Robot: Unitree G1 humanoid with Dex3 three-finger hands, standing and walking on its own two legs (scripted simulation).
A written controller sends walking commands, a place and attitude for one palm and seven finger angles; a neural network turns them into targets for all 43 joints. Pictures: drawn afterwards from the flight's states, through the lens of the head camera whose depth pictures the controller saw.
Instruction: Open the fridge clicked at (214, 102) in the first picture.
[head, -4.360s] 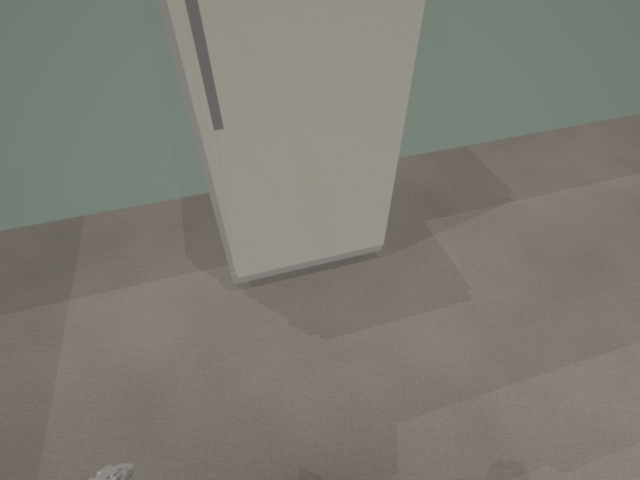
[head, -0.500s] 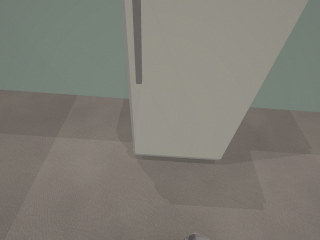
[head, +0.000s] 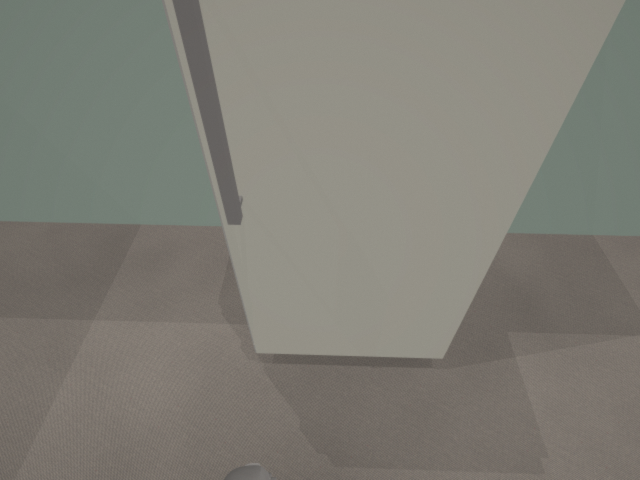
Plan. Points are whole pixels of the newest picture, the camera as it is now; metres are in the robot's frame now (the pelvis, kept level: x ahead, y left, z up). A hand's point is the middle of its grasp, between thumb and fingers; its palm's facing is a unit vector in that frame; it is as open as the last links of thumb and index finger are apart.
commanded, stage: take the last steps up to it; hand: left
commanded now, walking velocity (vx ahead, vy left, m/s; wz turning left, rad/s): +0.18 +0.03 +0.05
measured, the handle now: (218, 122) +0.58 +0.19 +0.16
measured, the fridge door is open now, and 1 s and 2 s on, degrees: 0 0 0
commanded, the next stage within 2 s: come to a stop and stand still in 0.08 s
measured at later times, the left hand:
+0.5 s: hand out of the picture +0.12 +0.21 -0.18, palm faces +0.05 -0.98 -0.20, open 7.4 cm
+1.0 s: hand out of the picture +0.12 +0.17 -0.18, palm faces +0.06 -0.98 -0.19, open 7.2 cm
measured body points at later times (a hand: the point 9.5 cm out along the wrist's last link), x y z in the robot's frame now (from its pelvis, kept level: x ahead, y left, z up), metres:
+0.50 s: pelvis +0.10 +0.03 -0.01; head +0.12 +0.04 +0.44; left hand +0.12 +0.26 -0.17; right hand +0.18 -0.20 -0.15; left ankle +0.12 +0.13 -0.74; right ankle +0.12 -0.10 -0.72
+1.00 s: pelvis +0.08 -0.01 +0.00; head +0.08 +0.00 +0.45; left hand +0.11 +0.22 -0.16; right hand +0.06 -0.22 -0.16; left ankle +0.05 +0.11 -0.74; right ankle +0.12 -0.10 -0.74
